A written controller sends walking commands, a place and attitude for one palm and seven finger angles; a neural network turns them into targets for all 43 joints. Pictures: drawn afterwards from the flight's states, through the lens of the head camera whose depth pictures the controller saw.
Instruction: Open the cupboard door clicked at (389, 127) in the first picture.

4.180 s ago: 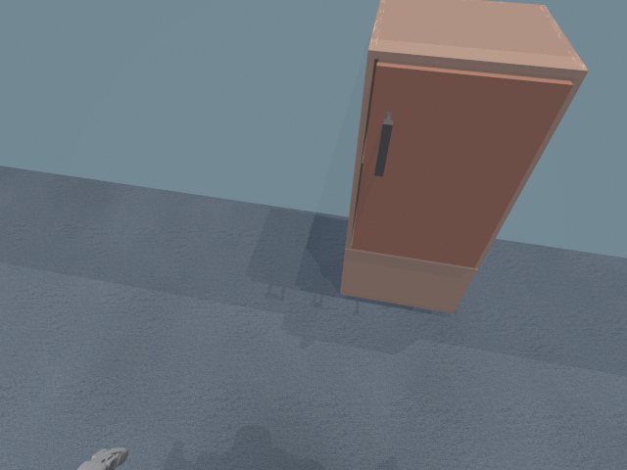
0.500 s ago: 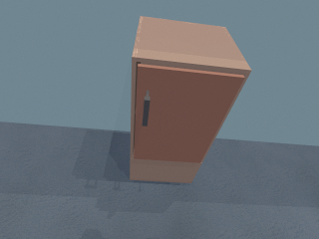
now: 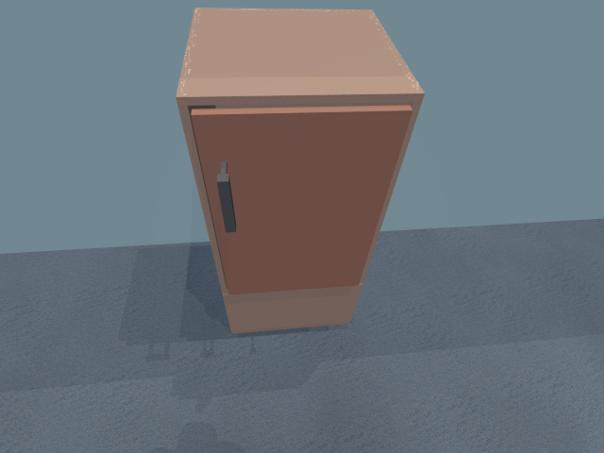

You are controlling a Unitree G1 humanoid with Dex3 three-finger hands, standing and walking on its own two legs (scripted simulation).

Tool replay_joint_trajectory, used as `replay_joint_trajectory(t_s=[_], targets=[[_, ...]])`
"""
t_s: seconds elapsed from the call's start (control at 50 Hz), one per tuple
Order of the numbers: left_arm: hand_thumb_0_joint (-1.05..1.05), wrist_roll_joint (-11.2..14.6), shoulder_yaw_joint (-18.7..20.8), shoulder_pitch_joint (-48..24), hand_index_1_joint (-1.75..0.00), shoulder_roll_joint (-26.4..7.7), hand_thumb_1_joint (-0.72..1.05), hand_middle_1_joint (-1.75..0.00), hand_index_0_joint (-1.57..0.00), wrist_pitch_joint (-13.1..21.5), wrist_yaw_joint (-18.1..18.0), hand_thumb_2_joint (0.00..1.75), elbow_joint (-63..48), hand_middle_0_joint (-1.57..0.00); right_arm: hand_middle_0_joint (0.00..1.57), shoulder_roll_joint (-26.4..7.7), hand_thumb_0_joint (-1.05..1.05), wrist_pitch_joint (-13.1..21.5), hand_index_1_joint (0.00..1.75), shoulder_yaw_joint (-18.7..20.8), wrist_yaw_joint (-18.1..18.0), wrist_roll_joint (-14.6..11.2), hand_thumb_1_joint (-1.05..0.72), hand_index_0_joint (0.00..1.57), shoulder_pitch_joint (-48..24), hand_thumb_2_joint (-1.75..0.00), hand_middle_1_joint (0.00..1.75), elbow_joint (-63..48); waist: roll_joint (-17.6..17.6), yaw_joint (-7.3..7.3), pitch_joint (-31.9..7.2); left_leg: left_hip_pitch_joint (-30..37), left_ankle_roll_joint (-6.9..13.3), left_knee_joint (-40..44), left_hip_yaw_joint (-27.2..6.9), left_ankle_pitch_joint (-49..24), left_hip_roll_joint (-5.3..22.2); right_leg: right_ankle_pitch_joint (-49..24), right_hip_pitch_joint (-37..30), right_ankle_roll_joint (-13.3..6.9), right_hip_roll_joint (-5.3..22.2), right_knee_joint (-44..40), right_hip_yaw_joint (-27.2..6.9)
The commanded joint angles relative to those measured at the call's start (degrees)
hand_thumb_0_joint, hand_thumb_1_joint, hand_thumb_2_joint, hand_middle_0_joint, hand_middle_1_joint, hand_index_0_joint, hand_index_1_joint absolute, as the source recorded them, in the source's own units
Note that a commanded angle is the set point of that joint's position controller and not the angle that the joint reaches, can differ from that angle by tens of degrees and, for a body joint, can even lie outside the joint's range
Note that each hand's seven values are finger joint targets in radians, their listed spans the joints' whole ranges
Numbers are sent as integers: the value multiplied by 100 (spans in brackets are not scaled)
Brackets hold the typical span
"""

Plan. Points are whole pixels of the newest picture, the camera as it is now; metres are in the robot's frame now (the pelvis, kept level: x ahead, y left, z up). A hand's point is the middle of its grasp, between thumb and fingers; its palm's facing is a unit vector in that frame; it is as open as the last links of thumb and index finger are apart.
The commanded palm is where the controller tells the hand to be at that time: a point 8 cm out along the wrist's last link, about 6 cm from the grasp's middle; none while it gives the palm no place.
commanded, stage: come to a stop and stand still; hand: left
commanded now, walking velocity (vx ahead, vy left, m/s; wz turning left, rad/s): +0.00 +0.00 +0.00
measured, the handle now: (227, 197) +0.58 +0.15 -0.04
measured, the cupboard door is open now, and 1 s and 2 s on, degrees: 0 0 0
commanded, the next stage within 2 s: look again from close up in 0.38 s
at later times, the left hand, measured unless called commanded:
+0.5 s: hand out of the picture +0.00 +0.15 -0.18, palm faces +0.09 -0.97 -0.22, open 7.3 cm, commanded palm none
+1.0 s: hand out of the picture +0.00 +0.22 -0.18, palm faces +0.00 -0.98 -0.22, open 7.4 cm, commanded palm none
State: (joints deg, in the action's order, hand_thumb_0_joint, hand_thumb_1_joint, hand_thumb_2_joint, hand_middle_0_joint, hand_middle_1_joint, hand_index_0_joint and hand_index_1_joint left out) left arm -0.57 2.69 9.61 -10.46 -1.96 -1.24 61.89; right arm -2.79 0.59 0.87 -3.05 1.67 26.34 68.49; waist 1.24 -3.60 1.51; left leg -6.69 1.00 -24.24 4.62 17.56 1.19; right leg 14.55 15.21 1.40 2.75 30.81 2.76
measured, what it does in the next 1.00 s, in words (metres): steps on the spot: right foot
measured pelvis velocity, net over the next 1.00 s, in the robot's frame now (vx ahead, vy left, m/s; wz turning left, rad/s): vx -0.01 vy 0.03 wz -0.01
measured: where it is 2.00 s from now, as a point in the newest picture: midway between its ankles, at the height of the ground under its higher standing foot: outside the picture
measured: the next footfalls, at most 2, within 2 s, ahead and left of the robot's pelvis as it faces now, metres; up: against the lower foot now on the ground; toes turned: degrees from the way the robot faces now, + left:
right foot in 0.02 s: +0.05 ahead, -0.14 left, +0.00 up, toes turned -3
left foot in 1.56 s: +0.06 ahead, +0.06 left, +0.00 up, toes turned +11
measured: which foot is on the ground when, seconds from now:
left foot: down 0.00-1.00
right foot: up 0.00-0.00, down 0.02-1.00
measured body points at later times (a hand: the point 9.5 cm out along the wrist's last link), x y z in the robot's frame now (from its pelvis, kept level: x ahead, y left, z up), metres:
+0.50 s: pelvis +0.00 -0.03 +0.00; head +0.02 -0.03 +0.45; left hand +0.00 +0.20 -0.16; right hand +0.04 -0.27 -0.16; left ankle -0.05 +0.10 -0.74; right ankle +0.01 -0.14 -0.74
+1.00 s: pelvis -0.01 +0.03 -0.01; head +0.01 +0.03 +0.44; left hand +0.00 +0.27 -0.16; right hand -0.01 -0.19 -0.16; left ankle -0.05 +0.10 -0.74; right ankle +0.01 -0.14 -0.74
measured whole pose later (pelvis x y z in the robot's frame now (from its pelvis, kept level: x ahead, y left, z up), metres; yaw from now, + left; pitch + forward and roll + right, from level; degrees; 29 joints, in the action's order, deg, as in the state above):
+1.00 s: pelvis -0.01 +0.03 -0.01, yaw +0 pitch -1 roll +1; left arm -0.9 -0.2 14.7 -10.3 -0.7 -1.2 61.7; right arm -9.5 1.0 -0.6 -1.1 1.2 17.4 59.8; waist -0.3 0.3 2.6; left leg -8.1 3.9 -26.2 5.9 17.8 -2.8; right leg 13.4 14.8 2.2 5.8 28.8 -0.2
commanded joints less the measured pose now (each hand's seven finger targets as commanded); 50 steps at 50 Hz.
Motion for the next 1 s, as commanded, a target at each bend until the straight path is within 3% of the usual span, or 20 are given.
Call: replay_joint_trajectory(t_s=[0.0,0.02,0.04,0.06,0.08,0.14,0.2,0.3,0.36,0.44,0.46,0.48,0.5,0.52,0.56,0.6,0.62,0.7,0.78,0.98], targets=[[0,9,-32,875,-30,-407,90,-30,-20,286,-100,90,147,-20,20,-427,0,57,30,36,21,-122,-90,20,272,-90,30,-172,404,342,82,-1408,-113,-98,-378,141,464,-1600,-1411,-377,1096,-1153,-1116],[0,5,-18,800,-30,-555,90,-30,-20,297,-96,90,133,-20,20,-359,0,31,30,31,48,-101,-90,20,275,-90,30,-192,607,293,240,-1304,-144,-170,-243,534,290,-1506,-991,-567,1325,-1233,-1189],[0,-5,-38,720,-30,-523,90,-30,-20,279,-90,90,105,-20,20,-372,0,22,30,50,66,-90,-90,20,254,-90,30,-209,413,257,281,-1028,-126,-105,-240,167,277,-1603,-748,-616,1221,-1140,-996],[0,-2,-5,662,-30,-530,90,-30,-20,331,-96,90,110,-20,20,-414,0,-25,30,52,56,-68,-90,20,301,-90,30,-167,1144,226,152,-847,-157,-106,-182,-11,294,-1643,-726,-603,956,-1185,-973],[0,21,-53,641,-30,-383,90,-30,-20,350,-98,90,121,-20,20,-542,0,-27,30,69,48,-67,-90,20,262,-90,30,-144,1239,227,129,-614,-156,-37,-219,-254,326,-1753,-608,-566,851,-1217,-855],[0,35,-82,575,-30,-228,90,-30,-20,341,-112,90,66,-20,20,-612,0,24,30,60,44,-80,-90,20,129,-90,30,-109,376,258,257,-472,-156,304,-337,-1242,443,-2265,-664,-411,545,-878,-525],[0,24,-24,699,-30,-343,90,-30,-20,340,-164,90,5,-20,20,-709,0,12,30,93,28,-100,-90,20,-139,-90,30,-209,-199,359,42,-349,-185,153,-268,-1638,457,-3119,-887,-400,611,-660,-565],[0,-24,81,696,-30,-592,90,-30,-20,309,-196,90,-80,-20,20,-858,0,-118,30,173,32,-111,-90,20,-460,-90,30,-489,199,371,-282,-393,-251,-218,-119,-969,355,-3584,-1070,-517,938,-714,-850],[0,-38,90,577,-30,-664,90,-30,-20,282,-184,90,-95,-20,20,-948,0,-183,30,182,49,-108,-90,20,-635,-90,30,-610,495,352,-164,-440,-259,-333,-140,-379,311,-3113,-863,-665,1108,-954,-1038],[0,-29,27,374,-30,-571,90,-30,-20,257,-134,90,-114,-20,20,-1054,0,-133,30,156,76,-104,-90,20,-638,-90,30,-600,197,255,-121,109,-167,77,-314,-1200,469,-2033,-309,-475,721,-914,-667],[0,-14,29,1378,-30,-772,90,-30,-20,368,-337,90,98,-20,20,-1402,0,-55,30,227,169,-144,-90,20,-1473,-90,30,-1154,279,682,82,-808,-294,-1250,10,-118,368,-4084,-724,-111,985,-808,-1128],[0,-69,12,1108,-30,-1059,90,-30,-20,452,-283,90,-211,-20,20,-1036,0,-123,30,174,204,-156,-90,20,-1202,-90,30,-1378,685,394,-292,-1108,-177,-1389,-331,913,248,-2956,-815,-551,1412,-1020,-1487],[0,-101,18,901,-30,-1026,90,-30,-20,452,-219,90,-275,-20,20,-1023,0,-148,30,160,225,-102,-90,20,-1264,-90,30,-1359,180,447,-169,-884,-147,-1329,-279,903,237,-1933,-458,-807,1402,-1121,-1466],[0,-121,6,635,-30,-957,90,-30,-20,431,-197,90,-351,-20,20,-1006,0,-120,30,142,241,-110,-90,20,-1061,-90,30,-1356,228,238,-107,-643,-139,-941,-186,707,227,-770,-22,-838,1176,-1150,-1129],[0,-62,-38,441,-30,-787,90,-30,-20,373,-148,90,-471,-20,20,-1116,0,6,30,101,268,-83,-90,20,-642,-90,30,-1275,-230,101,-113,-245,-70,-87,-419,-219,246,72,301,-514,589,-568,-614],[0,-50,-80,566,-30,-533,90,-30,-20,282,-116,90,-515,-20,20,-1387,0,93,30,117,237,-24,-90,20,-775,-90,30,-1411,-959,301,4,-913,189,443,-982,-565,879,370,-39,-286,125,-164,-82],[0,-63,-131,583,-30,-451,90,-30,-20,235,-103,90,-469,-20,20,-1474,0,92,30,101,218,-29,-90,20,-1005,-90,30,-1465,-1392,368,249,-1122,251,716,-1122,-552,893,431,-95,-226,36,-2,11],[0,-57,-197,798,-30,-422,90,-30,-20,240,-25,90,-295,-20,20,-1406,0,121,30,39,157,-63,-90,20,-1042,-90,30,-1511,-381,462,440,-1124,278,693,-956,-460,678,-112,-207,-237,121,-229,-154],[0,-63,-206,754,-30,-446,90,-30,-20,215,-25,90,-299,-20,20,-1493,0,134,30,40,157,-60,-90,20,-928,-90,30,-1383,-257,425,520,-1138,252,933,-1050,107,654,-97,-178,-218,170,-283,-219],[0,-29,-206,740,-30,-435,90,-30,-20,240,-44,90,-209,-20,20,-1371,0,190,30,-28,104,-71,-90,20,-651,-90,30,-1052,-248,392,86,-501,217,544,-736,-1512,574,-682,-318,-215,253,-222,-279]])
